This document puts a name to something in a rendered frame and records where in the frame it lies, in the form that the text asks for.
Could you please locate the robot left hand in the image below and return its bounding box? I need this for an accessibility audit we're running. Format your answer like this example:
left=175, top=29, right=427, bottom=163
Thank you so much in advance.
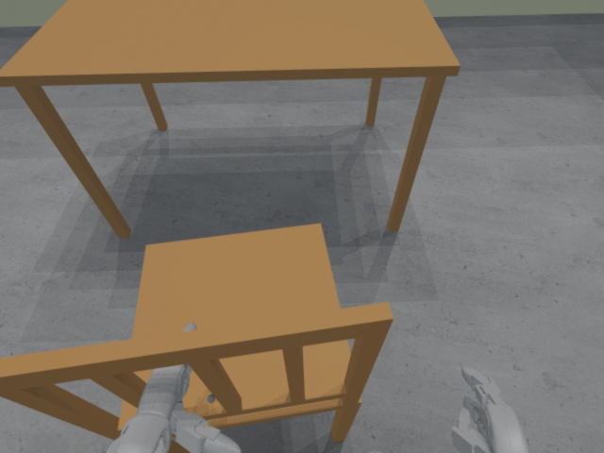
left=136, top=323, right=241, bottom=453

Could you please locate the table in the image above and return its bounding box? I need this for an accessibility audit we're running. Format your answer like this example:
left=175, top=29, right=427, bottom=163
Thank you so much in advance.
left=0, top=0, right=461, bottom=238

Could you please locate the chair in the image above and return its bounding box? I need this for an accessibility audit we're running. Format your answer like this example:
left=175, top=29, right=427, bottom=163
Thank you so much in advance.
left=0, top=224, right=394, bottom=453

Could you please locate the robot left forearm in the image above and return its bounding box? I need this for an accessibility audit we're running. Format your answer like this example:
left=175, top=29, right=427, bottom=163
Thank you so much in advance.
left=107, top=413, right=172, bottom=453

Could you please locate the robot right hand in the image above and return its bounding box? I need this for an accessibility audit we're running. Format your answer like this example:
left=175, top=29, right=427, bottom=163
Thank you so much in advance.
left=452, top=365, right=529, bottom=453

